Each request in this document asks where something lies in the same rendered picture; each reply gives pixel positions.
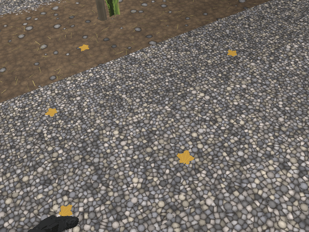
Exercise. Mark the robot left hand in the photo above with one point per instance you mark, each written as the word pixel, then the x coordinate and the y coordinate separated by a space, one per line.
pixel 55 224

